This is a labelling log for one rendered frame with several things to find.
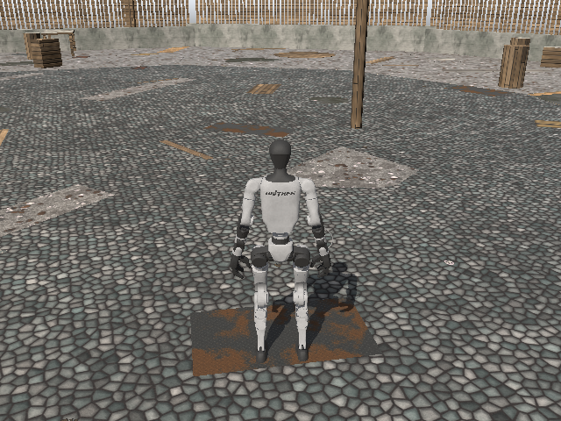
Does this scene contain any left robot forearm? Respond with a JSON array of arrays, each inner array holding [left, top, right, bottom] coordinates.
[[232, 213, 250, 256]]

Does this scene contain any right robot hand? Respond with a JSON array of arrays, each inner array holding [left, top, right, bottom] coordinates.
[[310, 254, 331, 278]]

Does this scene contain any right robot upper arm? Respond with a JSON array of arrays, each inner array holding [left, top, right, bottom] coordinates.
[[299, 177, 321, 226]]

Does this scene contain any right robot forearm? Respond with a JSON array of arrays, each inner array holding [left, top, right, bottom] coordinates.
[[312, 213, 329, 256]]

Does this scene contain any right robot foot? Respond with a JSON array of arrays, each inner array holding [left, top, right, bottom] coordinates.
[[295, 339, 308, 361]]

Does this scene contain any left robot upper arm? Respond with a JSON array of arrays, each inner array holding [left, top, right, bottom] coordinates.
[[240, 177, 262, 226]]

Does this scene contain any robot torso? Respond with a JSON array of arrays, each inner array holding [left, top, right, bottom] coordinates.
[[260, 174, 301, 263]]

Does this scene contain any left robot hand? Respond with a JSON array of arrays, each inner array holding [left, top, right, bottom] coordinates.
[[230, 254, 251, 279]]

